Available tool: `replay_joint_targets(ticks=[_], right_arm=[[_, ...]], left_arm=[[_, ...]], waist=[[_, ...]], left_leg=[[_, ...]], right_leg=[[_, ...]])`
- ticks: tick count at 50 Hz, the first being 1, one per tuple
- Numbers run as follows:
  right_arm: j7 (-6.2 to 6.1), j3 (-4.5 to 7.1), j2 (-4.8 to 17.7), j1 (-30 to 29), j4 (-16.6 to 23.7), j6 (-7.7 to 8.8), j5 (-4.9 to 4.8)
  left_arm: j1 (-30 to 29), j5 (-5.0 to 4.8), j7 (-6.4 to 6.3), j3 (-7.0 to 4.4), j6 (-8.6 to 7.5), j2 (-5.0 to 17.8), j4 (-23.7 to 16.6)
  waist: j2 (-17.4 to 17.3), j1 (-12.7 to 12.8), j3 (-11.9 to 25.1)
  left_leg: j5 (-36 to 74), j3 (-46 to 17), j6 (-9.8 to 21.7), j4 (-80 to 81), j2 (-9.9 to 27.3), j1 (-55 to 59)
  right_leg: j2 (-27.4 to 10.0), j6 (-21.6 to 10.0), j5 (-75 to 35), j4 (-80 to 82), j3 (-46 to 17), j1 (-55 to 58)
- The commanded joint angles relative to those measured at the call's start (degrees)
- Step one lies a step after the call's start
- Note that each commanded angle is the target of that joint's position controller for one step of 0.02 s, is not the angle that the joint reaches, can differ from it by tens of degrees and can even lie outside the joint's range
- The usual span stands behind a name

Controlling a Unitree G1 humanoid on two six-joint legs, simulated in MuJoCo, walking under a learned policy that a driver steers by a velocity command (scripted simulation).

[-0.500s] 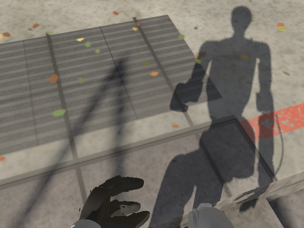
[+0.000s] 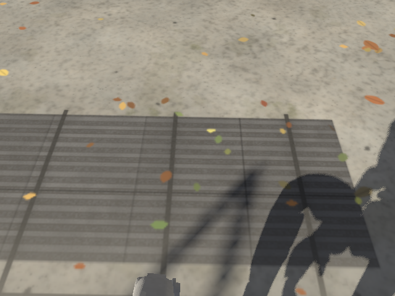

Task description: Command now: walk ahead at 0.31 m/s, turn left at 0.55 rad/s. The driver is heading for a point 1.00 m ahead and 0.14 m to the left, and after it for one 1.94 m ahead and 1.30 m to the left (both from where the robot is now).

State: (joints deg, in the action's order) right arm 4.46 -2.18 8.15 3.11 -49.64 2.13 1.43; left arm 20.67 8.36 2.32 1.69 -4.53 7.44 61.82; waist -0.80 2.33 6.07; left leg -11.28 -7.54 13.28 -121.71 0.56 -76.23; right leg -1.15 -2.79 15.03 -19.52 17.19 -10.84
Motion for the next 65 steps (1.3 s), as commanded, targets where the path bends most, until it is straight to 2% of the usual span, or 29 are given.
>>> replay_joint_targets(ticks=[1, 3, 6, 8, 12, 13, 14, 15, 16, 18, 20, 22, 24, 28, 31, 34, 37, 39, 40, 41, 42, 43, 45, 47, 48, 49, 54, 62, 65], right_arm=[[0.31, -0.65, 2.9, -8.3, 5.8, -0.75, 0.68], [0.45, -1.01, 2.1, -11.4, 6.4, -1.82, 0.97], [0.97, -1.90, 0.1, -19.5, 8.4, -4.27, 0.89], [1.73, -1.41, -0.1, -17.0, 8.3, -3.71, 1.86], [0.84, 0.86, 2.9, -3.3, 4.9, 0.65, -0.83], [-0.55, 1.12, 4.5, 1.9, 4.3, 1.71, -2.55], [-1.92, 2.93, 9.0, 14.6, 2.4, 1.48, -2.29], [-2.27, 4.55, 15.9, 30.1, -2.9, 0.99, 0.71], [-2.67, 7.93, 22.7, 35.1, -6.4, 1.64, 1.50], [-2.35, 6.11, 13.3, 26.9, -7.9, 4.20, -0.32], [-1.25, 3.83, 6.3, 15.2, -7.7, 4.25, 0.29], [-0.77, 2.33, 2.8, 7.3, -7.4, 4.20, 0.97], [-1.30, 2.52, 3.5, 3.3, -5.5, 5.37, 1.29], [-2.95, 2.97, 6.5, 10.3, -4.5, 7.48, 2.71], [-1.37, 3.74, 8.1, 19.3, -6.2, 7.25, -0.30], [0.07, 5.05, 10.8, 22.9, -7.9, 6.97, 0.01], [-0.74, 5.98, 11.9, 19.7, -7.5, 6.41, 0.28], [-0.84, 5.94, 9.9, 19.4, -6.8, 5.93, 1.30], [-1.74, 4.07, 2.8, 29.9, -6.9, 6.10, 2.45], [-0.80, 3.85, 4.1, 26.9, -5.6, 5.95, 2.52], [-0.43, 5.84, 8.2, 13.4, -3.0, 4.99, 1.07], [-1.12, 5.95, 7.6, 10.4, -2.2, 4.81, 0.15], [-2.19, 5.38, 5.1, 11.7, -3.6, 4.80, 2.29], [-1.88, 4.80, 2.7, 10.1, -3.1, 4.09, 2.59], [-1.73, 4.74, 2.5, 9.2, -3.0, 3.91, 2.25], [-4.29, 6.72, 8.6, 8.5, -0.3, 3.81, -4.60], [-5.30, 5.82, 5.5, -0.4, 3.2, 3.49, -2.08], [-3.01, 5.57, 5.9, -13.7, 8.1, 3.74, -2.93], [-2.50, 6.31, 8.4, -11.6, 8.2, 4.93, -2.83]], left_arm=[[6.0, 1.57, 0.32, 0.98, -0.73, 1.7, 1.0], [10.9, 1.83, 0.04, 1.25, -1.03, 1.7, 2.6], [9.2, -1.11, 1.71, 0.76, -1.24, 3.9, 2.1], [6.1, -3.01, 1.56, 0.57, -2.17, 5.8, -0.7], [5.7, -3.07, -0.25, -2.76, -2.89, 14.5, -4.1], [11.9, -2.00, -0.86, -2.20, -4.09, 11.4, -3.9], [8.4, -1.83, -0.65, -2.40, -4.54, 12.8, -6.0], [2.1, -2.22, 1.43, -2.52, -3.63, 9.9, -9.1], [0.8, -4.66, 2.98, -2.58, -1.86, 8.8, -9.9], [-3.8, -4.12, 1.82, -1.93, -2.57, 4.8, -11.0], [-7.5, -3.93, 0.67, -0.58, -2.24, 1.8, -13.8], [-6.9, -3.87, 0.66, -1.20, -0.30, 5.1, -14.1], [-8.2, -4.44, 0.38, -2.15, 0.02, 7.9, -13.9], [-19.0, -3.80, 0.47, -2.04, -1.33, 8.8, -17.6], [-25.8, -4.60, 1.15, -1.46, 0.14, 5.5, -19.5], [-30.3, -4.69, 1.05, -2.35, 1.08, 7.7, -21.5], [-29.9, -6.10, -0.40, -4.04, -0.09, 10.4, -22.0], [-17.8, -7.40, -1.67, -5.94, -1.98, 13.3, -18.4], [-7.6, -6.47, -1.28, -6.09, -2.34, 15.1, -15.9], [6.0, -5.80, -1.33, -5.70, -2.00, 12.6, -11.2], [9.2, -4.67, -2.24, -6.48, -2.16, 12.4, -8.2], [2.4, -5.21, -2.84, -6.62, -2.35, 13.4, -8.7], [-5.2, -5.61, -3.11, -4.49, -1.88, 5.8, -9.9], [-8.2, -5.57, -3.11, -3.86, -1.81, 3.2, -10.7], [-8.1, -5.30, -3.03, -4.06, -1.94, 3.6, -10.7], [-8.2, -9.40, -2.39, -5.17, -2.45, 9.6, -10.4], [-2.6, -8.32, -2.91, -5.22, -1.84, 10.5, -7.9], [6.7, -9.60, -3.46, -5.79, -0.18, 10.8, -4.8], [5.0, -9.54, -3.88, -6.75, 0.64, 13.0, -5.3]], waist=[[0.7, 0.3, -2.6], [3.7, 2.4, -3.2], [3.4, 2.6, -5.3], [6.4, -0.7, -5.2], [11.3, -5.8, 0.9], [8.9, -5.3, 8.7], [3.9, -11.5, 14.3], [-5.6, -13.9, 16.0], [-3.4, -14.1, 14.6], [-7.4, -9.7, 4.1], [-0.7, -1.9, 0.8], [3.7, 2.8, -0.1], [0.3, 4.1, -2.0], [0.9, -2.2, -1.0], [-2.4, -6.0, -5.4], [-4.1, -7.1, -7.5], [-3.3, -5.2, -5.1], [-0.9, -1.5, 4.8], [11.1, -2.8, 19.4], [19.4, 4.1, 21.8], [11.3, 8.2, 6.5], [7.4, 4.5, -2.6], [2.7, -0.7, -1.9], [2.3, -2.7, -0.7], [3.1, -2.7, -0.9], [1.0, -4.7, -2.5], [4.4, -2.1, -6.6], [3.6, 2.4, -10.1], [5.3, -0.3, -8.6]], left_leg=[[8.4, 1.4, 1.3, 14.0, 5.5, -11.6], [9.5, 3.6, 0.5, 17.5, 7.4, -13.8], [-7.9, 10.0, -0.9, 33.1, 9.3, -3.0], [-14.2, 14.4, -1.8, 38.5, 5.1, 16.3], [-12.3, 15.6, -2.3, 58.7, -4.9, 34.5], [2.5, 7.9, 0.6, 52.9, -3.9, 56.5], [4.8, -4.4, 3.6, 64.0, -1.6, 76.3], [-0.1, -28.6, 7.1, 86.2, 6.0, 88.8], [-5.7, -40.8, 3.8, 94.0, 9.9, 84.2], [-11.5, -33.4, 4.3, 91.4, 7.3, 64.3], [-7.4, -25.0, 4.4, 90.3, 6.4, 52.7], [-5.6, -20.4, 3.8, 93.6, 6.1, 46.9], [-5.6, -12.9, 2.4, 99.3, 4.9, 42.3], [9.7, -3.7, 0.5, 101.5, 3.2, 49.0], [14.1, -1.9, 1.0, 103.8, 4.6, 51.2], [18.7, -6.9, 2.1, 103.2, 10.4, 65.5], [33.1, -6.6, -0.4, 99.2, 11.9, 76.0], [41.3, -0.5, -6.1, 86.7, 5.2, 72.5], [17.6, 1.1, -10.3, 72.2, -1.9, 55.8], [-20.0, 2.2, -12.9, 58.1, -9.6, 37.1], [-15.4, -2.0, -9.6, 47.0, -6.1, 26.8], [-8.1, -1.8, -7.7, 44.1, -2.7, 26.0], [0.5, -2.1, -5.7, 47.0, 2.1, 32.8], [0.3, -0.1, -6.7, 48.7, 3.6, 34.1], [-0.3, 0.3, -7.3, 49.5, 3.6, 32.3], [1.3, 2.6, -8.8, 51.8, 6.1, 31.0], [14.0, 5.5, -12.2, 68.7, 7.4, 29.8], [15.3, 6.3, -11.3, 90.3, 3.6, 33.3], [9.1, 7.1, -10.3, 94.9, 1.1, 42.8]], right_leg=[[-15.8, -10.4, -2.4, 11.4, -9.7, 9.4], [-17.8, -11.6, -5.5, 13.3, -9.9, 13.5], [-20.1, -11.1, -9.2, 19.3, -5.3, 11.8], [-19.7, -10.9, -23.9, 18.7, 0.3, 4.6], [-20.0, -9.4, -68.3, -0.1, 3.7, 18.1], [-16.3, -5.7, -74.4, -10.2, 2.9, 1.6], [-11.4, -1.6, -52.1, -25.1, 0.7, -13.2], [-2.1, 1.8, -1.1, -43.8, -6.8, -32.0], [0.5, 0.8, -4.5, -63.4, -21.6, -37.5], [2.1, -1.5, -10.2, -88.8, -30.6, -43.0], [2.4, -5.2, -9.0, -93.2, -30.3, -46.3], [0.1, -6.0, -9.3, -87.8, -27.7, -48.1], [-2.7, -3.8, -6.5, -79.7, -24.3, -43.9], [-6.9, 0.8, -16.9, -51.5, -20.7, -37.9], [-5.1, 3.9, -16.0, -29.6, -15.3, -27.1], [-3.4, 2.7, -16.1, -19.6, -14.7, -29.4], [-0.7, -0.6, -13.6, -10.8, -13.2, -23.7], [-0.6, -5.8, -20.6, -12.3, -13.6, 1.0], [-11.5, -17.3, -30.2, -14.1, -27.7, 30.6], [-20.3, -23.3, -11.5, -1.4, -51.6, 44.6], [-17.4, -14.7, 6.4, 4.7, -51.5, 33.1], [-16.8, -11.3, 9.4, 6.5, -45.2, 19.8], [-15.5, -11.5, -2.6, 9.2, -36.1, 8.2], [-13.7, -11.8, -9.3, 11.3, -31.4, 5.7], [-12.8, -12.1, -10.5, 11.9, -29.2, 5.8], [-12.3, -9.9, -11.1, 11.3, -27.4, 5.7], [-10.2, -9.2, -15.4, 13.1, -21.9, -0.1], [-12.0, -8.3, -18.6, 8.3, -22.7, 12.9], [-12.8, -7.5, -27.3, 2.3, -24.7, 13.7]])
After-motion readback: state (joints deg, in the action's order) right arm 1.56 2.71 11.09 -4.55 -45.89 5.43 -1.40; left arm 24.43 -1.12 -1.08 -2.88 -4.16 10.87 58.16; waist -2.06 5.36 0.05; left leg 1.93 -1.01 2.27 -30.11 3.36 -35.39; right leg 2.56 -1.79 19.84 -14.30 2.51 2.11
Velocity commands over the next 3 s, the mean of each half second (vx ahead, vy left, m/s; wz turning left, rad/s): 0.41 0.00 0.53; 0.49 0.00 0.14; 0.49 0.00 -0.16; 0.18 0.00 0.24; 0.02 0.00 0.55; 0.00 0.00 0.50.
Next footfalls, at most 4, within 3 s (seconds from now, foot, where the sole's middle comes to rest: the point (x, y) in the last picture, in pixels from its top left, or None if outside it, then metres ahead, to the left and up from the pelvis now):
0.24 left None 0.27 0.20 -0.64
0.78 right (196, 248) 0.63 0.06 -0.64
1.36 left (112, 186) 0.86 0.37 -0.64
1.78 right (173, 144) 1.08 0.17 -0.64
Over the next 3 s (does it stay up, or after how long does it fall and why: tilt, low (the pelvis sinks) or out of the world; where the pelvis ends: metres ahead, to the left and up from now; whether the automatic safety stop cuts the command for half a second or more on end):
stays up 0.91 0.26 0.14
